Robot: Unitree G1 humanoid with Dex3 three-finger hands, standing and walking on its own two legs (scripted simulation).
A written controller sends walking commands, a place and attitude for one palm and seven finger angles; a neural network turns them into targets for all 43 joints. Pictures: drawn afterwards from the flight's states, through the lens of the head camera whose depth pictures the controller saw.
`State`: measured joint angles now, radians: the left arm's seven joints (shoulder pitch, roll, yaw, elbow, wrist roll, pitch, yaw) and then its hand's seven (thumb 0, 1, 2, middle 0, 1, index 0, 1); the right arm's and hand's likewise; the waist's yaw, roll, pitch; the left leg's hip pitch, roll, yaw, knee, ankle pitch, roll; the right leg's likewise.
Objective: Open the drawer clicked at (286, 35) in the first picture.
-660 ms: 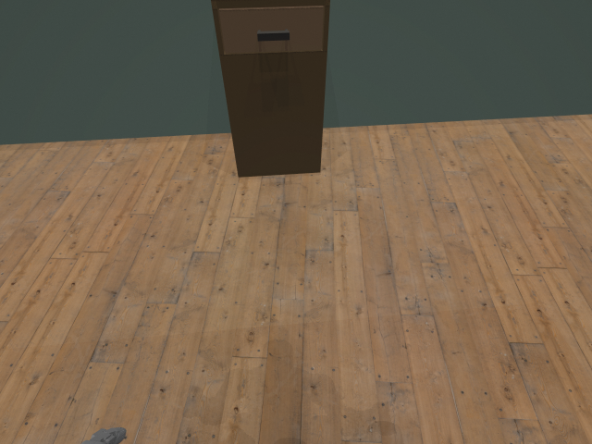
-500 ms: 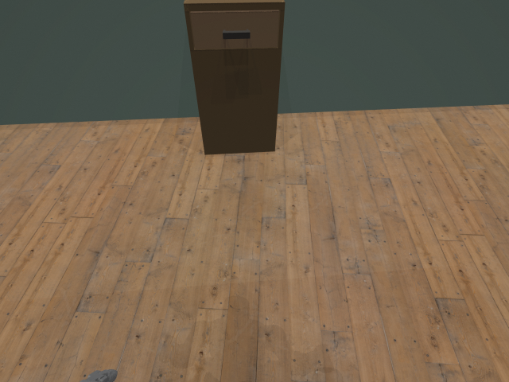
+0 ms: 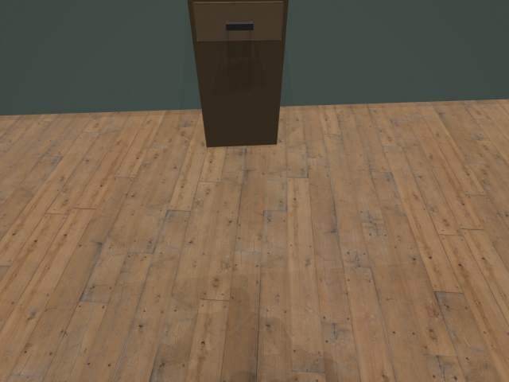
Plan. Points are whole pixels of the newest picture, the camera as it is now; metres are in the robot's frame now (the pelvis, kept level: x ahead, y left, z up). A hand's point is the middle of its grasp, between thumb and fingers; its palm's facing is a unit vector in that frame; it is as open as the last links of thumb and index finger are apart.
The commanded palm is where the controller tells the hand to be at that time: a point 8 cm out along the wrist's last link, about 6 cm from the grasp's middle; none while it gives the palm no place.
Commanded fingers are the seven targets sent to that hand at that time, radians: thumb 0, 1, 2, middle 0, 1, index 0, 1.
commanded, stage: stand and wait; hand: left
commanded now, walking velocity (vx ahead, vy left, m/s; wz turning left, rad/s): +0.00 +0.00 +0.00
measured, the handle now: (239, 24) +1.57 +0.16 -0.04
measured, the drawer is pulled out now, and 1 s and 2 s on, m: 0.00 0.00 0.00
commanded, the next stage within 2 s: look at it before walking up in 0.16 s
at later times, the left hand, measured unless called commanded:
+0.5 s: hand out of the picture +0.08 +0.24 -0.15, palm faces -0.04 -0.94 -0.33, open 7.4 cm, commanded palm none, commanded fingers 0.00 0.90 0.90 -0.20 -0.30 -0.20 -0.30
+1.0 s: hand out of the picture +0.09 +0.24 -0.16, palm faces -0.04 -0.95 -0.32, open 7.4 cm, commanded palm none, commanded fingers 0.00 0.90 0.90 -0.20 -0.30 -0.20 -0.30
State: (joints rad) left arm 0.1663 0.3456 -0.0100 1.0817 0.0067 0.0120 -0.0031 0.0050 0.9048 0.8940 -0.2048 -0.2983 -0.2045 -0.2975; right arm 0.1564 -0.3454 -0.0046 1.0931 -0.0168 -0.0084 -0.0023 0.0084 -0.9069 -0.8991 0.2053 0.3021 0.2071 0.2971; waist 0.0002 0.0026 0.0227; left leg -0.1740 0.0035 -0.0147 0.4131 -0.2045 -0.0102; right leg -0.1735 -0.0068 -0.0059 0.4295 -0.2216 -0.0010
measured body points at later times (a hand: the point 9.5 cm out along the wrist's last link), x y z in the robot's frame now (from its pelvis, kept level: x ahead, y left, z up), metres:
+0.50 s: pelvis +0.01 +0.00 +0.00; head +0.01 +0.00 +0.45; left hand +0.08 +0.29 -0.13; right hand +0.08 -0.30 -0.13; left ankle +0.01 +0.13 -0.74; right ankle +0.01 -0.12 -0.74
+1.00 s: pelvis +0.02 +0.00 +0.00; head +0.02 +0.00 +0.45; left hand +0.09 +0.29 -0.14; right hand +0.09 -0.29 -0.14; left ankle +0.01 +0.13 -0.74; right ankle +0.01 -0.12 -0.74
